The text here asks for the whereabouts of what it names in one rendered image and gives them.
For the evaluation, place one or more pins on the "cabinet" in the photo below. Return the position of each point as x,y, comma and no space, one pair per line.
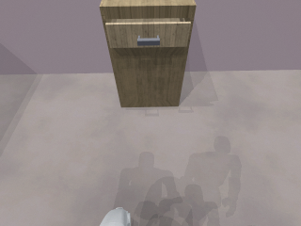
148,76

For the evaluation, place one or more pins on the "handle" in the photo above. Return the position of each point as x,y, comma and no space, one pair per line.
148,41

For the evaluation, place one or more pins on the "drawer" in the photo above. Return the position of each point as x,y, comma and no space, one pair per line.
172,32

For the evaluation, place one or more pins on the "robot left thigh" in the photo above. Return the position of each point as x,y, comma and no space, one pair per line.
117,217

